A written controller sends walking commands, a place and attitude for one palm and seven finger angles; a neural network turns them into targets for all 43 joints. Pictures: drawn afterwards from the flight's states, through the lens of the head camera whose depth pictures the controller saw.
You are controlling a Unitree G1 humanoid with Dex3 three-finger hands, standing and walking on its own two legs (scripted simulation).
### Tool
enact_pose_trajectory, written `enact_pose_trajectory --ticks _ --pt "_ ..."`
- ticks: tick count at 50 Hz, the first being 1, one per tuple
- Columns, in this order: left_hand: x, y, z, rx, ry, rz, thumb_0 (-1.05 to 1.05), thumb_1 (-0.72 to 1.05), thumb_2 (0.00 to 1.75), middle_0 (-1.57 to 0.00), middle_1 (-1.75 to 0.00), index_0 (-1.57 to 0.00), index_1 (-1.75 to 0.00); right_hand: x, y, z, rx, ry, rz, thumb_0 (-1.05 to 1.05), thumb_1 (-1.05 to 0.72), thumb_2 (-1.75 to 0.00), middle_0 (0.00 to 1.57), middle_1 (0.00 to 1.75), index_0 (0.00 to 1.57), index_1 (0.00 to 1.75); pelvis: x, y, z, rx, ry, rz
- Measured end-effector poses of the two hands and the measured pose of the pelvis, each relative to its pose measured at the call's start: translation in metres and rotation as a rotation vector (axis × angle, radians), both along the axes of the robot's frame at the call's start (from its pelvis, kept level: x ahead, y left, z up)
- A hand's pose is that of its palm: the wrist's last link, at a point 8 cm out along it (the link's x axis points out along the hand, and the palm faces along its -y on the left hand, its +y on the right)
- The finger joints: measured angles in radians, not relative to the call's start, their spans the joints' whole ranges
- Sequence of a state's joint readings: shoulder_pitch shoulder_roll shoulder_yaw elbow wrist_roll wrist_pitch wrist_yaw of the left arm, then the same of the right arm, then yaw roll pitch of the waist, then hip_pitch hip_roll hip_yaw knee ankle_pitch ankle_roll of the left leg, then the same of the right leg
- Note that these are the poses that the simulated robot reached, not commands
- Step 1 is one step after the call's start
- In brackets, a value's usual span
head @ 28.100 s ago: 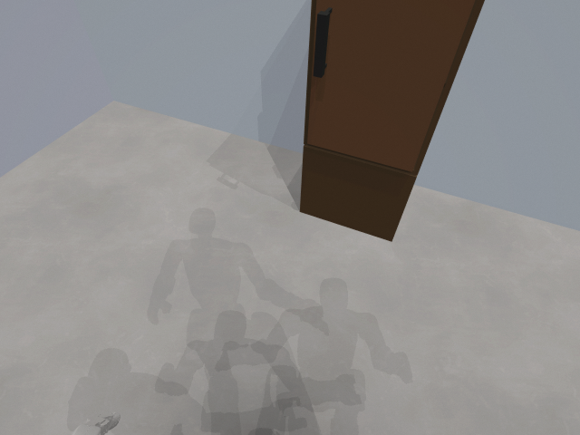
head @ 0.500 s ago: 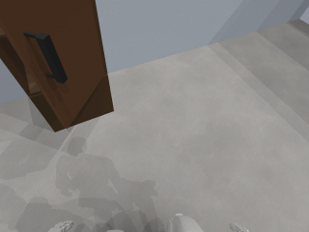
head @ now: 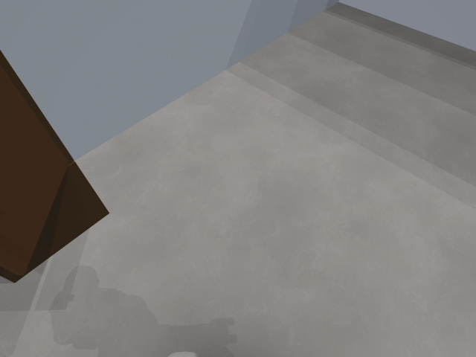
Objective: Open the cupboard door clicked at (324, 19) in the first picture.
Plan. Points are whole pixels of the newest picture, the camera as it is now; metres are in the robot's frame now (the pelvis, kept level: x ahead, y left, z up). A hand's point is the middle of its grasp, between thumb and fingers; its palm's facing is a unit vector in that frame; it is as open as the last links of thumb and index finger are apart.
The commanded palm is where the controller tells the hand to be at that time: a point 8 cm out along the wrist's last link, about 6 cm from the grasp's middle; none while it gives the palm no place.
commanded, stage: walk to a spot facing it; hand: left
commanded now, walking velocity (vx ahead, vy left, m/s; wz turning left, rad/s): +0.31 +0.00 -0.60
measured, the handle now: out of the picture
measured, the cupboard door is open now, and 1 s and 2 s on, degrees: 44 44 44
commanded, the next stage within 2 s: turn to face it in 1.32 s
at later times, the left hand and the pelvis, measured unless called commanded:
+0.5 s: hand (225, 242) +0.37 +0.06 -0.17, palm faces -0.35 -0.91 -0.22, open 7.4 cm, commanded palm none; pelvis +0.16 -0.07 -0.02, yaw -17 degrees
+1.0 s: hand (233, 245) +0.38 +0.04 -0.19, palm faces -0.28 -0.95 -0.16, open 7.4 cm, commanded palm none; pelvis +0.40 -0.15 -0.02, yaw -23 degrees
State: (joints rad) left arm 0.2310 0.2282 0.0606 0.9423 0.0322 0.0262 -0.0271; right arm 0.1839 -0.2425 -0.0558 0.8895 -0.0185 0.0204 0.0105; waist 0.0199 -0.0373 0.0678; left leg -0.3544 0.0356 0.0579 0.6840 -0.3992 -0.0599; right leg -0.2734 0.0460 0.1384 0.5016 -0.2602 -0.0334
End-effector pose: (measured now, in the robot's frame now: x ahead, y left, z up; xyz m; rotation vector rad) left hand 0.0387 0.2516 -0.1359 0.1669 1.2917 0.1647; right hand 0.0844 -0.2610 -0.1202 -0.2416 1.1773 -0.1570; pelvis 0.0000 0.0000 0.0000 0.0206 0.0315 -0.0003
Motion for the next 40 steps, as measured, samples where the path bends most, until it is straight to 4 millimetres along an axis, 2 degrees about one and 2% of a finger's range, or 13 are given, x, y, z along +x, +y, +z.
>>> enact_pose_trajectory --ticks 3,5,8,11,14,17,20,22,23,25,30,35,40 --pt "0.020 0.009 -0.013 -0.021 0.009 -0.027 0.00 0.90 0.90 -0.20 -0.30 -0.21 -0.30 0.000 0.008 -0.003 -0.027 -0.040 -0.028 0.01 -0.90 -0.90 0.20 0.30 0.20 0.30 0.014 0.012 -0.010 -0.030 0.009 -0.034" --pt "0.042 0.011 -0.013 -0.030 0.011 -0.065 0.01 0.90 0.90 -0.20 -0.30 -0.21 -0.30 -0.010 0.014 -0.001 -0.028 -0.022 -0.058 0.01 -0.90 -0.90 0.20 0.30 0.20 0.30 0.023 0.013 -0.007 -0.025 0.001 -0.064" --pt "0.086 0.008 -0.006 -0.041 -0.027 -0.122 0.01 0.90 0.90 -0.20 -0.30 -0.20 -0.30 -0.033 0.021 0.005 -0.016 0.050 -0.107 0.00 -0.90 -0.90 0.20 0.30 0.20 0.30 0.040 0.010 0.001 -0.035 0.006 -0.094" --pt "0.137 -0.004 0.002 -0.050 -0.079 -0.183 0.01 0.90 0.90 -0.19 -0.30 -0.20 -0.30 -0.057 0.025 0.006 0.002 0.141 -0.170 0.00 -0.90 -0.90 0.20 0.30 0.20 0.30 0.058 0.005 0.005 -0.042 0.012 -0.133" --pt "0.189 -0.027 0.005 -0.056 -0.116 -0.260 0.01 0.91 0.90 -0.19 -0.30 -0.20 -0.30 -0.080 0.028 0.003 0.027 0.226 -0.246 0.01 -0.90 -0.90 0.20 0.30 0.20 0.30 0.078 -0.004 0.005 -0.041 0.014 -0.179" --pt "0.244 -0.059 0.005 -0.058 -0.141 -0.351 0.01 0.91 0.90 -0.19 -0.30 -0.20 -0.30 -0.098 0.028 -0.004 0.061 0.304 -0.328 0.01 -0.90 -0.90 0.20 0.30 0.20 0.30 0.101 -0.018 -0.001 -0.033 0.014 -0.224" --pt "0.297 -0.098 0.001 -0.055 -0.179 -0.432 0.01 0.91 0.90 -0.19 -0.30 -0.20 -0.30 -0.109 0.024 -0.015 0.100 0.379 -0.400 0.01 -0.90 -0.90 0.20 0.30 0.20 0.30 0.127 -0.038 -0.012 -0.025 0.011 -0.259" --pt "0.327 -0.122 -0.004 -0.046 -0.233 -0.459 0.01 0.91 0.90 -0.19 -0.30 -0.20 -0.30 -0.108 0.016 -0.027 0.131 0.426 -0.432 0.01 -0.90 -0.90 0.20 0.30 0.20 0.30 0.144 -0.057 -0.024 -0.007 0.002 -0.270" --pt "0.336 -0.131 -0.005 -0.043 -0.252 -0.458 0.00 0.91 0.90 -0.19 -0.30 -0.20 -0.30 -0.103 0.010 -0.031 0.143 0.441 -0.446 0.01 -0.90 -0.90 0.20 0.30 0.20 0.30 0.150 -0.064 -0.027 -0.005 -0.004 -0.281" --pt "0.342 -0.145 -0.003 -0.038 -0.247 -0.453 0.00 0.91 0.90 -0.19 -0.30 -0.20 -0.30 -0.080 -0.005 -0.034 0.149 0.423 -0.462 0.01 -0.90 -0.90 0.20 0.30 0.20 0.30 0.161 -0.074 -0.023 -0.009 -0.021 -0.292" --pt "0.330 -0.161 0.005 -0.020 -0.116 -0.435 0.00 0.91 0.90 -0.19 -0.30 -0.20 -0.30 0.021 -0.054 -0.026 0.122 0.220 -0.448 0.01 -0.91 -0.90 0.20 0.30 0.20 0.30 0.196 -0.097 -0.003 0.003 -0.020 -0.329" --pt "0.334 -0.152 0.013 0.025 -0.049 -0.379 -0.02 0.95 0.90 -0.20 -0.30 -0.21 -0.30 0.121 -0.092 -0.017 0.111 0.043 -0.401 0.01 -0.91 -0.90 0.19 0.30 0.20 0.30 0.237 -0.117 0.005 0.004 -0.008 -0.351" --pt "0.330 -0.152 0.008 0.029 0.047 -0.326 -0.01 0.93 0.90 -0.20 -0.30 -0.20 -0.30 0.213 -0.117 -0.012 0.106 -0.057 -0.354 0.01 -0.91 -0.90 0.19 0.30 0.20 0.30 0.287 -0.131 0.004 -0.011 -0.008 -0.365"
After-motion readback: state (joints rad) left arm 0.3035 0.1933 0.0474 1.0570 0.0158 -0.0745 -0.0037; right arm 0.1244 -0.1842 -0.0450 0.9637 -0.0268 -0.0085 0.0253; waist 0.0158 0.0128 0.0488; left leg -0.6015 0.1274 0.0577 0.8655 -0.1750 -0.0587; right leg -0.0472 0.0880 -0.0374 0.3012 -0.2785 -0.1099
